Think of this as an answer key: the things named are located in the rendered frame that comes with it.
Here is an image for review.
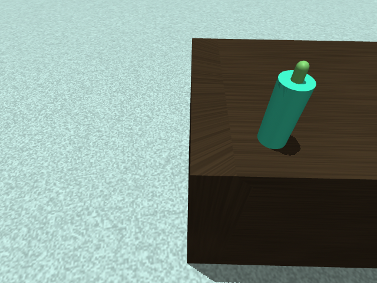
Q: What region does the bottle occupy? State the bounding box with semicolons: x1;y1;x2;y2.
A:
257;61;316;149

